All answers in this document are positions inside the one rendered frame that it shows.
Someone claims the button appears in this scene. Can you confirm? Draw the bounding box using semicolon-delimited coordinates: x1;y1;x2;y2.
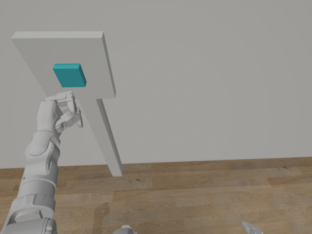
53;63;87;87

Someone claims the left robot hand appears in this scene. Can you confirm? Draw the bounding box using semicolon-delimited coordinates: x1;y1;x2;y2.
37;91;83;137

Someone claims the right robot hand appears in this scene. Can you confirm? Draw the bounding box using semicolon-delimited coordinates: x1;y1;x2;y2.
241;221;263;234

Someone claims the panel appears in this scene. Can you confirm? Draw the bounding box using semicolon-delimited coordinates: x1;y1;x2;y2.
11;31;123;177

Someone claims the robot left forearm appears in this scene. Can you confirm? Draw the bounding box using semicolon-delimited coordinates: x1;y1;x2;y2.
0;131;60;234

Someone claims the robot left upper arm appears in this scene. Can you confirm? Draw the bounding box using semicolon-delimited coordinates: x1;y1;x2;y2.
2;217;58;234

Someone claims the robot left shin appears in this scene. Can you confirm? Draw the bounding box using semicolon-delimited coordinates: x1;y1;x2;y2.
121;225;132;229

